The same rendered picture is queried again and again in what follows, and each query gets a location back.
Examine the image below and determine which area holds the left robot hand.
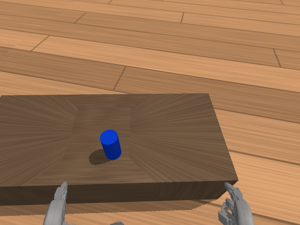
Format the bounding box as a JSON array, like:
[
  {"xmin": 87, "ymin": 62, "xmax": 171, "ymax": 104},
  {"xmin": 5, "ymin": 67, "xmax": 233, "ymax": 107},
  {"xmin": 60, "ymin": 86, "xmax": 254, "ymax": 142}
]
[{"xmin": 43, "ymin": 181, "xmax": 73, "ymax": 225}]

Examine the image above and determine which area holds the right robot hand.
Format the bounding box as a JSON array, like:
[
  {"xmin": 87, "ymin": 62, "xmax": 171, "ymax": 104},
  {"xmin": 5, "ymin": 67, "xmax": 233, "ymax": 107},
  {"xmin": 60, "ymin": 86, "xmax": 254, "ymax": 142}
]
[{"xmin": 218, "ymin": 182, "xmax": 255, "ymax": 225}]

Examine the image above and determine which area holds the can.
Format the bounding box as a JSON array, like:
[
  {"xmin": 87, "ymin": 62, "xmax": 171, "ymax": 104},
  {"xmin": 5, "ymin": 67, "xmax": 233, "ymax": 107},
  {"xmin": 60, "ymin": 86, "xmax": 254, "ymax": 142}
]
[{"xmin": 100, "ymin": 130, "xmax": 121, "ymax": 160}]

